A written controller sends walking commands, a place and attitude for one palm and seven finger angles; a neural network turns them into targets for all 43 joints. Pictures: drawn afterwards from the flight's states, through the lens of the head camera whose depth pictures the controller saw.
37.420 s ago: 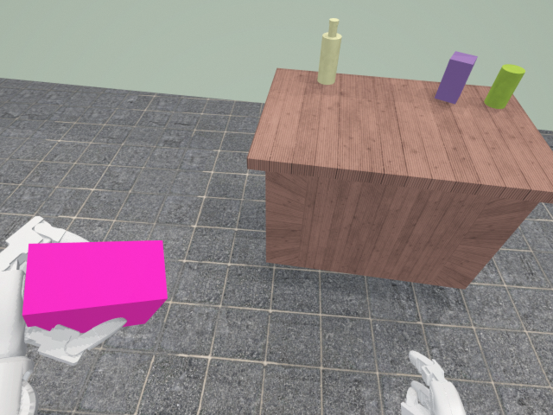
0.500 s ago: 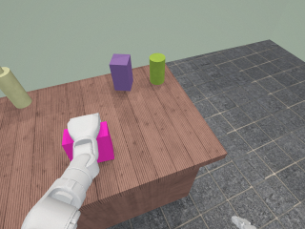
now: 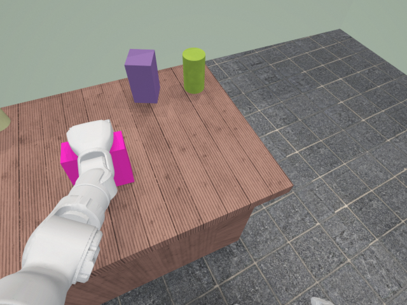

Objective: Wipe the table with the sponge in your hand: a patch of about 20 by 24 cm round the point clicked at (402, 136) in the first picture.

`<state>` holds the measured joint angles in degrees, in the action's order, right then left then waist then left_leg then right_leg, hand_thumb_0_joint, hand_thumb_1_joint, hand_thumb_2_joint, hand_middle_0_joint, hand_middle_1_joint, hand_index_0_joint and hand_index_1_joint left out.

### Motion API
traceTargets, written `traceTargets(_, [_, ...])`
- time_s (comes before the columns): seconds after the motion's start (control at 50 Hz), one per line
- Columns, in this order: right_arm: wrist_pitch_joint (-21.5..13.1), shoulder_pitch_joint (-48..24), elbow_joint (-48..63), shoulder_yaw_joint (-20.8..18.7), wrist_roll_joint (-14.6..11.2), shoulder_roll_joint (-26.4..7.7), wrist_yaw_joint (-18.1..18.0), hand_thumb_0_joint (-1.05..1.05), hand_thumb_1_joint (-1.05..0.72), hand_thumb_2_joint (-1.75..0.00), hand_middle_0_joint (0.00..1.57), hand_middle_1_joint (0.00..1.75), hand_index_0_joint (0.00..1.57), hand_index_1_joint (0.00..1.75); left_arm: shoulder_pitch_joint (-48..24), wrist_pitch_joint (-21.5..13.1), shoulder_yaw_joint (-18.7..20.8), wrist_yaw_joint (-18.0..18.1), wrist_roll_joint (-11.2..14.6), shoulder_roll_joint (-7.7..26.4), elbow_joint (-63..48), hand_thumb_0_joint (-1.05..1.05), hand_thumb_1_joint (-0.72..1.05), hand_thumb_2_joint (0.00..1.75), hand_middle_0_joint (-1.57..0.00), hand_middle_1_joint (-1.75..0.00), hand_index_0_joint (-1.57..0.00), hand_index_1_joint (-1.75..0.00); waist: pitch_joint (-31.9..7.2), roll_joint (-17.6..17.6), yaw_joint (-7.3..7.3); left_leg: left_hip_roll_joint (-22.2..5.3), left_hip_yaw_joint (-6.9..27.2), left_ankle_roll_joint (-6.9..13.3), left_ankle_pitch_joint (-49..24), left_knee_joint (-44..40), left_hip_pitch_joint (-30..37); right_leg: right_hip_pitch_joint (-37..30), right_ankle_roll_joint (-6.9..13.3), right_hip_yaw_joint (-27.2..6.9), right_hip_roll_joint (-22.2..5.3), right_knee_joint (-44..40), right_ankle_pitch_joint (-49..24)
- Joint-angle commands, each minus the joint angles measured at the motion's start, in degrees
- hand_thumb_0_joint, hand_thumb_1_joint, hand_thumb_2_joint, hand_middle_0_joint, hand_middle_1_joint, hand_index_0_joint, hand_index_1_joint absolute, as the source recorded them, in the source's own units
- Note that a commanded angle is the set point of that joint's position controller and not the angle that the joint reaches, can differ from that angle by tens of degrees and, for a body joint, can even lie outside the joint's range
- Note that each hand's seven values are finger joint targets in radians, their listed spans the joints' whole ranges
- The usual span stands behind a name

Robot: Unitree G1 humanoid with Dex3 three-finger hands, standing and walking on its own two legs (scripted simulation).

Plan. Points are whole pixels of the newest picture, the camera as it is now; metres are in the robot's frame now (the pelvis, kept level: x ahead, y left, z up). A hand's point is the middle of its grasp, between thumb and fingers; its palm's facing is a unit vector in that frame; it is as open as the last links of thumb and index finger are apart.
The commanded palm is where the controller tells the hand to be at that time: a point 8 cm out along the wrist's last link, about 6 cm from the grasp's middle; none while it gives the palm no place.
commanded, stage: wipe forward along the middle lane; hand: left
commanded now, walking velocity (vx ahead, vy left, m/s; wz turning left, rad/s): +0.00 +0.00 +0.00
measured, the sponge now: (102, 168) +0.43 +0.24 -0.04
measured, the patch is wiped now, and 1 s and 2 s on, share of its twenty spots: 1.00 1.00 1.00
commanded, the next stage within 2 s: slide back across to the first lane in 0.58 s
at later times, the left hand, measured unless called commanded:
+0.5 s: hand (95, 135) +0.49 +0.26 +0.01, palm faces -0.11 +0.01 -0.99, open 10.4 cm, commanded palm +0.48 +0.24 +0.03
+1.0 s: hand (78, 130) +0.50 +0.30 +0.01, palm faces -0.11 -0.02 -0.99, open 10.4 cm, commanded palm +0.47 +0.28 +0.05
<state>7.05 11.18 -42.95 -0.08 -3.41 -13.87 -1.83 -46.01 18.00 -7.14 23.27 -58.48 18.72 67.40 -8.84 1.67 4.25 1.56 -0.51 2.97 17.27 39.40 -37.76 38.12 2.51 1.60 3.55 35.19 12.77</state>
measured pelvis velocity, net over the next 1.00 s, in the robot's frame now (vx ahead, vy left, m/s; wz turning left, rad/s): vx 0.02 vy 0.03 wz -0.03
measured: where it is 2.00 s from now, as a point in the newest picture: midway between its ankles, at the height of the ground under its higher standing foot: outside the picture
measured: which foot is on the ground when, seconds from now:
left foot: down 0.00-1.00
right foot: down 0.00-1.00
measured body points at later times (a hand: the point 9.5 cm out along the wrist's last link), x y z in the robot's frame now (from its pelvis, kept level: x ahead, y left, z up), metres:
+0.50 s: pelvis +0.02 +0.01 -0.01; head +0.11 +0.03 +0.43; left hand +0.49 +0.25 +0.06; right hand +0.06 -0.26 -0.13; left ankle +0.01 +0.08 -0.72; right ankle +0.04 -0.09 -0.72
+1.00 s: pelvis +0.02 +0.03 -0.01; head +0.12 +0.05 +0.44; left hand +0.50 +0.29 +0.07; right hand +0.04 -0.24 -0.13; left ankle +0.01 +0.08 -0.72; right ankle +0.04 -0.09 -0.72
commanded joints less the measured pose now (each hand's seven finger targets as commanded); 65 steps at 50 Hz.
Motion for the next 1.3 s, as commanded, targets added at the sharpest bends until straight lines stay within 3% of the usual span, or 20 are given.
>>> traceTargets(0.0, [-1.84, 1.7, 5.28, -2.49, 0.15, -8.96, -0.28, 0.0, -0.9, -0.9, 0.2, 0.3, 0.2, 0.3, -19.34, 0.88, 0.75, 0.51, -1.8, 11.58, -2.47, 0.0, 0.1, 1.3, -1.2, -1.6, -1.2, -1.6, -15.55, -2.61, 1.58, -1.24, 2.23, 0.07, -3.41, -4.18, 4.35, -10.96, 0.4, -3.28, -1.61, -4.45, -2.99])
traceTargets(0.12, [-1.99, 4.13, 4.75, -3.01, 0.23, -9.42, 0.37, 0.0, -0.9, -0.9, 0.2, 0.3, 0.2, 0.3, -19.82, 0.19, 1.01, -0.45, -1.83, 11.94, -1.49, 0.0, 0.1, 1.3, -1.2, -1.6, -1.2, -1.6, -17.27, -2.9, 2.28, -1.47, 2.1, 0.23, -6.85, -2.83, 4.53, -11.03, 0.25, -3.03, -1.36, -3.54, -7.73])
traceTargets(0.14, [-1.95, 4.56, 4.76, -3.01, 0.21, -9.54, 0.46, 0.0, -0.9, -0.9, 0.2, 0.3, 0.2, 0.3, -18.68, 0.24, 2.17, -0.52, -1.7, 13.34, -0.81, 0.0, 0.1, 1.3, -1.2, -1.6, -1.2, -1.6, -17.25, -2.92, 1.72, -1.33, 1.97, 0.25, -6.79, -2.85, 3.9, -11.77, 0.29, -3.23, -1.36, -3.68, -7.9])
traceTargets(0.2, [-1.97, 5.31, 4.36, -2.93, 0.24, -9.98, 0.47, 0.0, -0.9, -0.9, 0.2, 0.3, 0.2, 0.3, -20.54, 0.12, 2.84, -0.65, -2.26, 15.41, -0.01, 0.0, 0.1, 1.3, -1.2, -1.6, -1.2, -1.6, -16.46, -3.25, 2.44, -1.47, 2.26, 0.29, -7.11, -2.63, 3.16, -10.79, 0.26, -2.91, -1.21, -3.24, -7.94])
traceTargets(0.26, [-2.05, 5.97, 4.17, -3.2, 0.33, -9.9, 0.78, 0.0, -0.9, -0.9, 0.2, 0.3, 0.2, 0.3, -22.45, -0.15, 2.16, -0.96, -2.38, 14.56, -0.73, 0.0, 0.1, 1.3, -1.2, -1.6, -1.2, -1.6, -17.99, -0.83, 2.76, -1.66, 2.51, 0.2, -9.45, -2.17, 4.52, -10.11, 0.56, -2.58, -1.09, -2.54, -9.75])
traceTargets(0.32, [-1.82, 7.26, 4.11, -3.37, 0.55, -10.09, 1.21, 0.0, -0.9, -0.9, 0.2, 0.3, 0.2, 0.3, -20.11, -0.09, 2.9, -1.17, -2.71, 15.22, 0.78, 0.0, 0.1, 1.3, -1.2, -1.6, -1.2, -1.6, -18.65, -1.58, 2.33, -1.67, 2.3, 0.14, -11.03, -1.42, 4.38, -10.43, 0.53, -2.44, -0.87, -2.07, -11.77])
traceTargets(0.36, [-1.82, 7.29, 3.96, -3.5, 0.55, -9.98, 1.28, 0.0, -0.9, -0.9, 0.2, 0.3, 0.2, 0.3, -23.57, -0.24, 1.33, -1.36, -2.61, 13.12, -0.14, 0.0, 0.1, 1.3, -1.2, -1.6, -1.2, -1.6, -18.43, -1.03, 3.52, -2.03, 2.78, 0.11, -12.11, -1.23, 5.29, -8.54, 0.59, -1.9, -0.76, -1.59, -11.8])
traceTargets(0.46, [-1.81, 8.17, 3.64, -3.72, 0.86, -10.21, 1.58, 0.0, -0.9, -0.9, 0.2, 0.3, 0.2, 0.3, -26.05, -0.06, 1.48, -1.21, -2.58, 13.04, 0.68, 0.0, 0.1, 1.3, -1.2, -1.6, -1.2, -1.6, -18.86, 0.06, 3.95, -2.27, 3.41, -0.07, -13.27, -0.44, 6.1, -5.9, 0.8, -1.31, -0.42, -0.87, -10.78])
traceTargets(0.48, [-1.71, 8.55, 3.2, -3.72, 0.94, -10.62, 1.56, 0.0, -0.9, -0.9, 0.2, 0.3, 0.2, 0.3, -26.22, 0.14, 2.3, -1.12, -3.02, 14.75, 2.04, 0.0, 0.1, 1.3, -1.2, -1.6, -1.2, -1.6, -18.38, -0.44, 4.32, -2.43, 3.52, -0.09, -12.68, -0.04, 6.01, -4.93, 0.7, -1.3, -0.32, -0.78, -9.63])
traceTargets(0.52, [-1.65, 8.9, 3.23, -3.65, 1.0, -10.58, 1.74, 0.0, -0.9, -0.9, 0.2, 0.3, 0.2, 0.3, -27.67, 0.45, 1.04, -1.11, -3.17, 13.48, 2.1, 0.0, 0.1, 1.3, -1.2, -1.6, -1.2, -1.6, -18.49, 0.02, 4.74, -2.45, 3.65, -0.17, -12.38, 0.09, 6.02, -3.86, 0.7, -0.9, -0.21, -0.5, -8.91])
traceTargets(0.66, [-1.44, 9.97, 3.16, -3.67, 1.41, -10.91, 2.01, 0.0, -0.9, -0.9, 0.2, 0.3, 0.2, 0.3, -30.7, 0.94, 2.25, -1.58, -3.84, 15.33, 3.67, 0.0, 0.1, 1.3, -1.2, -1.6, -1.2, -1.6, -20.11, 0.83, 5.49, -2.85, 4.49, -0.34, -14.62, 1.6, 6.05, -2.17, 0.86, -0.51, 0.07, 0.96, -9.63])
traceTargets(0.72, [-1.01, 10.25, 4.37, -3.44, 1.47, -11.01, 2.07, 0.0, -0.9, -0.9, 0.2, 0.3, 0.2, 0.3, -27.25, 0.44, 5.82, -1.94, -3.82, 20.73, 1.24, 0.0, 0.1, 1.3, -1.2, -1.6, -1.2, -1.6, -25.04, 1.92, 2.79, -2.22, 3.67, -0.32, -16.5, 1.8, 6.47, -7.23, 0.83, -1.26, -0.01, 1.22, -12.94])
traceTargets(0.76, [-0.75, 10.07, 4.96, -3.41, 1.34, -10.9, 2.1, 0.0, -0.9, -0.9, 0.2, 0.3, 0.2, 0.3, -26.16, 0.25, 6.39, -2.48, -3.78, 21.38, 0.01, 0.0, 0.1, 1.3, -1.2, -1.6, -1.2, -1.6, -25.12, 1.31, 2.27, -2.18, 3.81, -0.28, -17.72, 1.46, 6.51, -8.92, 0.85, -1.27, -0.14, 1.06, -14.7])
traceTargets(0.84, [-0.18, 9.65, 5.45, -3.02, 0.95, -11.18, 1.97, 0.0, -0.9, -0.9, 0.2, 0.3, 0.2, 0.3, -23.35, 0.36, 6.68, -3.12, -4.48, 23.97, -0.21, 0.0, 0.1, 1.3, -1.2, -1.6, -1.2, -1.6, -20.64, 0.12, 1.79, -1.94, 3.31, 0.03, -13.7, -0.5, 5.49, -9.71, 0.59, -1.38, -0.17, -1.01, -11.17])
traceTargets(0.88, [-0.18, 9.47, 5.69, -3.05, 0.84, -11.37, 1.88, 0.0, -0.9, -0.9, 0.2, 0.3, 0.2, 0.3, -22.19, -0.16, 8.2, -3.55, -4.45, 26.18, -1.23, 0.0, 0.1, 1.3, -1.2, -1.6, -1.2, -1.6, -20.89, 1.06, 0.66, -1.93, 3.95, -0.14, -14.78, -1.2, 6.9, -10.29, 0.82, -1.15, -0.21, -1.11, -10.59])
traceTargets(0.9, [-0.29, 9.46, 5.84, -3.19, 0.8, -11.25, 1.82, 0.0, -0.9, -0.9, 0.2, 0.3, 0.2, 0.3, -23.77, -0.64, 6.92, -3.85, -4.83, 25.29, -2.94, 0.0, 0.1, 1.3, -1.2, -1.6, -1.2, -1.6, -20.83, 2.23, 1.37, -2.18, 4.06, -0.25, -14.6, -1.52, 8.19, -9.4, 0.8, -1.11, -0.18, -1.47, -9.77])
traceTargets(1.1, [-0.34, 10.31, 4.69, -4.79, 0.85, -10.81, 1.76, 0.0, -0.9, -0.9, 0.2, 0.3, 0.2, 0.3, -18.88, -6.26, 4.36, -5.9, -3.95, 18.85, -7.86, 0.0, 0.1, 1.3, -1.2, -1.6, -1.2, -1.6, -18.45, 4.31, 1.34, -3.98, 7.0, -2.04, -24.01, -1.83, 18.6, -3.62, 1.43, 0.3, 0.59, -2.48, -8.46])
traceTargets(1.22, [0.76, 9.46, 4.36, -4.71, 1.19, -11.08, 1.88, 0.0, -0.9, -0.9, 0.2, 0.3, 0.2, 0.3, -17.26, -6.82, 6.75, -4.69, -5.01, 22.25, -8.81, 0.0, 0.1, 1.3, -1.2, -1.6, -1.2, -1.6, -18.86, 3.18, 0.47, -3.33, 6.21, -2.3, -27.04, -1.46, 17.16, -6.33, 1.73, -0.09, 0.43, -1.98, -12.03])
traceTargets(1.26, [1.05, 8.76, 4.54, -4.5, 1.16, -11.27, 1.81, 0.0, -0.9, -0.9, 0.2, 0.3, 0.2, 0.3, -16.62, -6.85, 9.24, -4.55, -5.17, 25.69, -9.54, 0.0, 0.1, 1.3, -1.2, -1.6, -1.2, -1.6, -20.07, 3.51, -0.5, -3.02, 5.68, -2.26, -28.37, -1.45, 16.34, -9.02, 1.96, -0.48, 0.03, -1.58, -14.61])
traceTargets(1.28, [1.27, 8.92, 4.64, -4.5, 1.23, -11.24, 1.84, 0.0, -0.9, -0.9, 0.2, 0.3, 0.2, 0.3, -15.85, -6.79, 8.55, -4.58, -5.53, 25.05, -9.53, 0.0, 0.1, 1.3, -1.2, -1.6, -1.2, -1.6, -20.44, 4.25, -0.62, -2.95, 5.86, -2.5, -30.09, -1.14, 16.98, -8.74, 1.91, -0.44, 0.08, -1.18, -15.18])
